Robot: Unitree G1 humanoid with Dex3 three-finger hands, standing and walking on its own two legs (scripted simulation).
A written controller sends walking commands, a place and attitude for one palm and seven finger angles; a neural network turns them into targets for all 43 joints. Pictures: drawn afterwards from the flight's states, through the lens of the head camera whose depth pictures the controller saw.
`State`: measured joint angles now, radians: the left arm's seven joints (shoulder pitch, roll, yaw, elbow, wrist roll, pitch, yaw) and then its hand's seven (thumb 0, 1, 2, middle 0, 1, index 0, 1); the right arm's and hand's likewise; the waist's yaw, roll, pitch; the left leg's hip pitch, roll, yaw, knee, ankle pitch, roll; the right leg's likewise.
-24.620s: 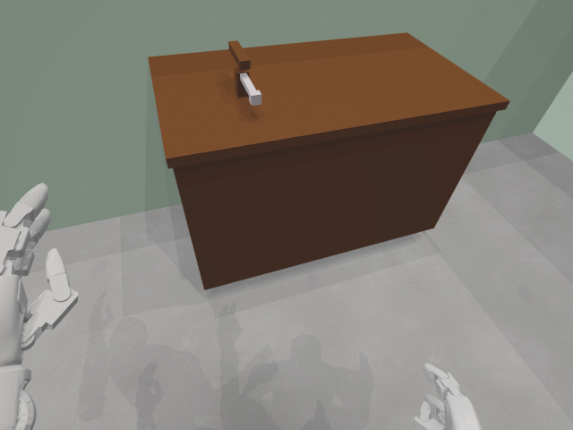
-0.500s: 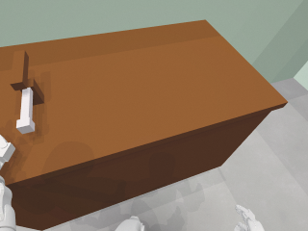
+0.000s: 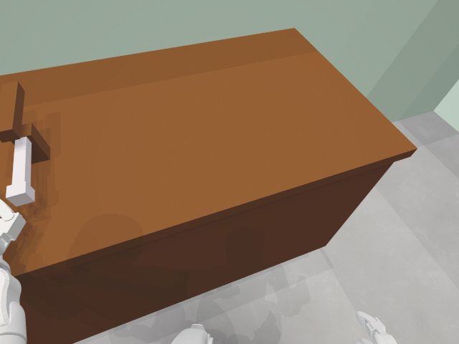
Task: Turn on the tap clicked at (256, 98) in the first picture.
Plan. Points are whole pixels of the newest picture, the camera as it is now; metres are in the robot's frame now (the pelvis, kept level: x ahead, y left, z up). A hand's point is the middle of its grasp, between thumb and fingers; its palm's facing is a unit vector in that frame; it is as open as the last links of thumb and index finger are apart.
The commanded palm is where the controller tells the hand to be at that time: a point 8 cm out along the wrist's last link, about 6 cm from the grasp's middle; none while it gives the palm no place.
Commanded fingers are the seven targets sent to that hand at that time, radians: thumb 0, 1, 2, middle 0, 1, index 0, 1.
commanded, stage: push the lever round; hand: left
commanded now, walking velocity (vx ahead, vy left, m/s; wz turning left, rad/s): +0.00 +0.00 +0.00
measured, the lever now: (20, 193) +0.33 +0.38 +0.07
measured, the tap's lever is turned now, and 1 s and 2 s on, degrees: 1 22 49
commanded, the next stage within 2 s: none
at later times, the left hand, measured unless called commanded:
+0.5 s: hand (42, 207) +0.31 +0.34 +0.06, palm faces +0.66 -0.75 -0.09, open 7.7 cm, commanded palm +0.26 +0.35 +0.06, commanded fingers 0.00 0.90 0.90 -0.15 -0.15 -0.15 -0.15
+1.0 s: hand (61, 201) +0.32 +0.31 +0.06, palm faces +0.73 -0.68 -0.05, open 7.6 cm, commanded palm +0.28 +0.32 +0.06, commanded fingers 0.00 0.90 0.90 -0.15 -0.15 -0.15 -0.15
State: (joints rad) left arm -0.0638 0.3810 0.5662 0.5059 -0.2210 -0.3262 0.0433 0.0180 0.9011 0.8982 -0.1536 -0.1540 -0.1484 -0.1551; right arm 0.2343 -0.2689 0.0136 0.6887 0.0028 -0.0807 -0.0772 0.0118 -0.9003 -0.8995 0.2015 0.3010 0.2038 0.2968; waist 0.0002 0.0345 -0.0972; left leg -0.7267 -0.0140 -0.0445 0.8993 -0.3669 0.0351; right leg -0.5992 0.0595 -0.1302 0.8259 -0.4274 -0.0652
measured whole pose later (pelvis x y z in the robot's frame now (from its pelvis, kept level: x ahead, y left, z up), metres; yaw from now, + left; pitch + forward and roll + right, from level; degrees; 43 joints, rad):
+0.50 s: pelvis +0.00 -0.01 +0.00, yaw +0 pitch +11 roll -3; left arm -0.13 0.33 0.52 0.54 -0.19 -0.31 0.15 0.01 0.92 0.91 -0.15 -0.15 -0.15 -0.16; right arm 0.23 -0.26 0.02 0.69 0.00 -0.06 -0.07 0.01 -0.90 -0.90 0.20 0.30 0.20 0.30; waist -0.01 0.04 -0.11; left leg -0.73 -0.01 -0.04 0.90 -0.37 0.03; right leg -0.61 0.06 -0.13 0.83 -0.43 -0.07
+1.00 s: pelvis +0.00 +0.01 +0.00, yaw +0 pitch +11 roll -3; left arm -0.14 0.20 0.40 0.44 -0.09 -0.28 0.42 0.02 0.94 0.91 -0.15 -0.15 -0.15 -0.15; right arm 0.20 -0.24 0.01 0.68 -0.02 -0.04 -0.04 0.01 -0.90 -0.90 0.20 0.30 0.20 0.30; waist -0.01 0.04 -0.12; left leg -0.71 -0.03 -0.04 0.89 -0.37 0.05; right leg -0.58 0.05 -0.12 0.82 -0.43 -0.05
